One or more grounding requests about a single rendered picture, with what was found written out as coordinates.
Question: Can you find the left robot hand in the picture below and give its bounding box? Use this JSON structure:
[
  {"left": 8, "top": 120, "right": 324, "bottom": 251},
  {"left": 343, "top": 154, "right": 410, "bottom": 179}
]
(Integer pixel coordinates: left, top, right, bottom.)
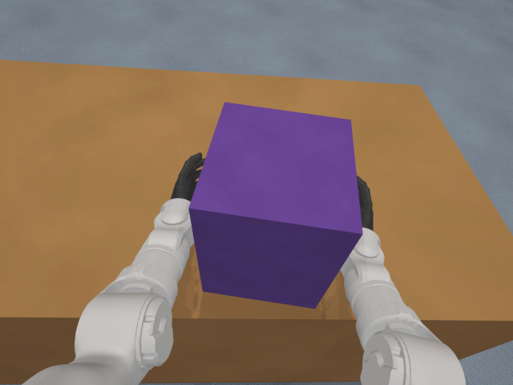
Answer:
[{"left": 171, "top": 152, "right": 205, "bottom": 201}]

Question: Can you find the robot left upper arm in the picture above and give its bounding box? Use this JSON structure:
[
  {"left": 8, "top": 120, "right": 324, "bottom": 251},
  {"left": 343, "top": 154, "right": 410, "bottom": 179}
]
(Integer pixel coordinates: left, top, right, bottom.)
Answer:
[{"left": 22, "top": 293, "right": 173, "bottom": 385}]

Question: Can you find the robot right forearm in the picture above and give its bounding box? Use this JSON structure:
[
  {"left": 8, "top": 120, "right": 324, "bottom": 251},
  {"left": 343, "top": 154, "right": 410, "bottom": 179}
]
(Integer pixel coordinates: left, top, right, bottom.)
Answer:
[{"left": 340, "top": 228, "right": 466, "bottom": 384}]

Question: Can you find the carton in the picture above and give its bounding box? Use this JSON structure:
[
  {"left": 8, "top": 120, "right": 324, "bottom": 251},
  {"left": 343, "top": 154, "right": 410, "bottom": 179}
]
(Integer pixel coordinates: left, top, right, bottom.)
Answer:
[{"left": 188, "top": 102, "right": 363, "bottom": 309}]

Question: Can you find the robot right upper arm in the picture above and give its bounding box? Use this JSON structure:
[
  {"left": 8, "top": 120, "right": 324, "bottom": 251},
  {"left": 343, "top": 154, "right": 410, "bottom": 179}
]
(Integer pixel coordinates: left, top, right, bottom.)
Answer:
[{"left": 360, "top": 330, "right": 466, "bottom": 385}]

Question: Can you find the pedestal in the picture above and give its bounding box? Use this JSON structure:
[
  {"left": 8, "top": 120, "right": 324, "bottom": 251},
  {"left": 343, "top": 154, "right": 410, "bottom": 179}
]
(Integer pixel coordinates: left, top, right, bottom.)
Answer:
[{"left": 0, "top": 59, "right": 513, "bottom": 384}]

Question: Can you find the right robot hand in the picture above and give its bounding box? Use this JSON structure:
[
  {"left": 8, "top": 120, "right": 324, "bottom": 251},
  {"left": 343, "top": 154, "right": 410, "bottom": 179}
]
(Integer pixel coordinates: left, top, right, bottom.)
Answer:
[{"left": 357, "top": 176, "right": 374, "bottom": 231}]

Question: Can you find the robot left forearm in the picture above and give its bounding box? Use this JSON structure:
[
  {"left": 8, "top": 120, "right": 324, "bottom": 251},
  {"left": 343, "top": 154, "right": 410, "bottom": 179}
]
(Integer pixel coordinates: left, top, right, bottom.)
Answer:
[{"left": 75, "top": 198, "right": 195, "bottom": 356}]

